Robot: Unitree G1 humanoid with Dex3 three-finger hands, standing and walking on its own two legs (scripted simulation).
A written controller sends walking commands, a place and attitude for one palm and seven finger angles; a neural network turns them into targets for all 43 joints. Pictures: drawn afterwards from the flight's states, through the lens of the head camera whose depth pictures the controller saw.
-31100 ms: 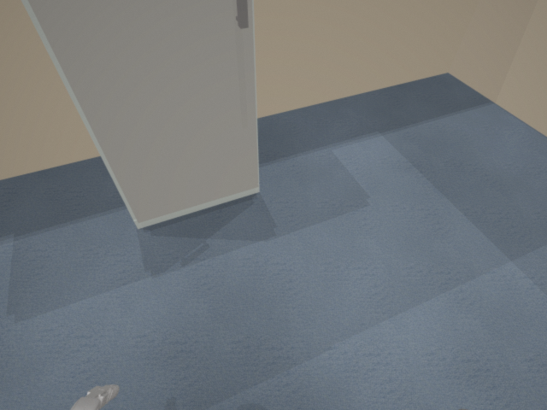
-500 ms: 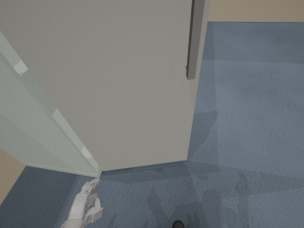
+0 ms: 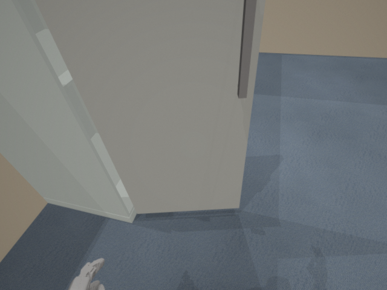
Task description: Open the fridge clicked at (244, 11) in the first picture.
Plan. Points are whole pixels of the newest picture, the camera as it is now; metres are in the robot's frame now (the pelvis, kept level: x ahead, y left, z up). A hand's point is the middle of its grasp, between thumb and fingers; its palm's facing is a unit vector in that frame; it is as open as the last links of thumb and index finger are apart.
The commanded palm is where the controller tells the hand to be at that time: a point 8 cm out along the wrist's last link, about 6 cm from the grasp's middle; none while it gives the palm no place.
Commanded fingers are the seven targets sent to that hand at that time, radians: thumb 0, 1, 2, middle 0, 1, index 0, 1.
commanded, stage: stop stepping back and stand still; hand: right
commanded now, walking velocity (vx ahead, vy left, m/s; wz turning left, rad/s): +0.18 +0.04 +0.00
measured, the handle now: (245, 31) +0.66 -0.13 +0.25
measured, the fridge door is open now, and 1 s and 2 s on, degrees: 73 73 73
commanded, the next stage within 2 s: let the arm hang, fingers relaxed in 0.32 s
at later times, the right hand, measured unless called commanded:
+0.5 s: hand (385, 239) +0.20 -0.32 +0.06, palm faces +0.42 +0.80 -0.44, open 7.4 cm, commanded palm none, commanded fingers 0.00 -0.90 -0.90 0.20 0.30 0.20 0.30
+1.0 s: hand out of the picture -0.01 -0.18 -0.17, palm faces +0.14 +0.97 -0.22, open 7.2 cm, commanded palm none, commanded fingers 0.00 -0.90 -0.90 0.20 0.30 0.20 0.30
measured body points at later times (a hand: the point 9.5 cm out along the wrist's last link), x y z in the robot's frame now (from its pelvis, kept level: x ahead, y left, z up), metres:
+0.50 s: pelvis +0.00 -0.03 -0.02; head -0.01 -0.02 +0.43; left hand +0.17 +0.20 -0.12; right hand +0.17 -0.36 +0.09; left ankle +0.00 +0.08 -0.73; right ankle +0.04 -0.11 -0.74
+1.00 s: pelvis +0.01 +0.01 +0.00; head +0.05 +0.00 +0.45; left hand +0.02 +0.23 -0.15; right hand -0.02 -0.23 -0.16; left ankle +0.03 +0.13 -0.74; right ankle +0.01 -0.09 -0.74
